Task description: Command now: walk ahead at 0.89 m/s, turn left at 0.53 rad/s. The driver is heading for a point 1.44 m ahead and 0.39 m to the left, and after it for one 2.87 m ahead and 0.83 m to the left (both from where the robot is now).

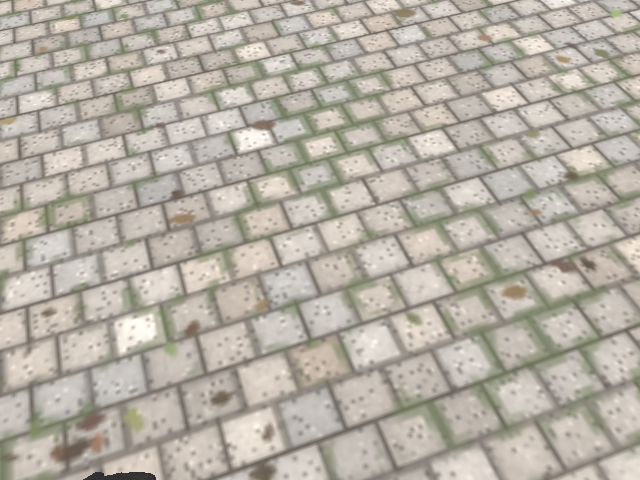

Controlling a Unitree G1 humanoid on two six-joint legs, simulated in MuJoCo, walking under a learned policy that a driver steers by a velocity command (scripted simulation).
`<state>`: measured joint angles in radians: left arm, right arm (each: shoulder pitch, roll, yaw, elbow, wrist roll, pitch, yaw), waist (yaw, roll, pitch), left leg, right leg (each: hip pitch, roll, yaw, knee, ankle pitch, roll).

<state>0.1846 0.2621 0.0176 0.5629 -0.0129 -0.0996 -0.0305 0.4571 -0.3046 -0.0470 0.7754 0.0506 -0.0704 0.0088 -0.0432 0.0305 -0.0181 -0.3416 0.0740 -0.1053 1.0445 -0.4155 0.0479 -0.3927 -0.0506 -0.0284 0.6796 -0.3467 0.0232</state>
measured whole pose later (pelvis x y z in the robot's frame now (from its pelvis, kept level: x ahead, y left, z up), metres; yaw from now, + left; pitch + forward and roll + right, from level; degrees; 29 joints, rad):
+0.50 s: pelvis +0.37 +0.05 -0.01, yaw +25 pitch -2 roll +0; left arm 0.20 0.24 0.01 0.67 -0.02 -0.15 0.01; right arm 0.33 -0.32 -0.08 0.69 0.01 -0.05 0.05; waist -0.02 0.02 0.08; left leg -0.39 -0.19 0.05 0.68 -0.26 0.20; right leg -0.34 -0.01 0.12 1.44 -0.37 -0.02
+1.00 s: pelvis +0.81 +0.17 +0.02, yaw +29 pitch -1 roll -2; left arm 0.43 0.28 0.06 0.73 -0.01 -0.10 -0.04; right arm 0.17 -0.26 -0.01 0.70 -0.01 -0.12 0.02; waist 0.04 0.01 0.06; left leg -0.43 -0.01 -0.10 1.19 -0.30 0.07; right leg -0.21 0.15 0.06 0.41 -0.18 -0.10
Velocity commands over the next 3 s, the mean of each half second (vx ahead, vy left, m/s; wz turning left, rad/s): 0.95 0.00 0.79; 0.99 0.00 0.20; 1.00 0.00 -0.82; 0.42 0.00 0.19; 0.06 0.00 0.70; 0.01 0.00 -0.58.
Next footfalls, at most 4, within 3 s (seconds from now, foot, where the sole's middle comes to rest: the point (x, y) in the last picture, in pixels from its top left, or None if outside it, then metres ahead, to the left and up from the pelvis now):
0.38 left None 0.45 0.09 -0.76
0.82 right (269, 310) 0.89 0.14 -0.76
1.28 left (136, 231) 1.17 0.51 -0.76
1.68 right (234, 126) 1.59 0.26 -0.76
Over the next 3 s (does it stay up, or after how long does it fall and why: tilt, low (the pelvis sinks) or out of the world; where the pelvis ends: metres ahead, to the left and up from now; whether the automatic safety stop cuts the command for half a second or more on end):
stays up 1.58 0.44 0.02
